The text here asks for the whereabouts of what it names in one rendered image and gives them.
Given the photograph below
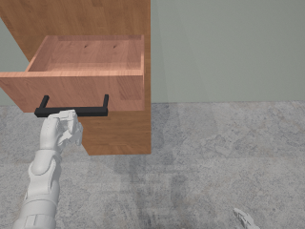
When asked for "left robot hand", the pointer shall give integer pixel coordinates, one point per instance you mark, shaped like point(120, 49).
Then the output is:
point(55, 136)

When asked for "drawer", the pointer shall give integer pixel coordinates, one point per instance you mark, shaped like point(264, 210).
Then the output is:
point(78, 70)

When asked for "right robot hand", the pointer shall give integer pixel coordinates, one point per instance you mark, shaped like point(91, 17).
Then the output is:
point(245, 219)

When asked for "handle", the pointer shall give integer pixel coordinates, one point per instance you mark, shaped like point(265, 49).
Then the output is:
point(44, 111)

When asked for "cabinet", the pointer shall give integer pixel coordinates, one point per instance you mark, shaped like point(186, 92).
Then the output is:
point(30, 21)

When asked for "robot left forearm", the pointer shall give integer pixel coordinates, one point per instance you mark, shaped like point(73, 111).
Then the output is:
point(41, 199)

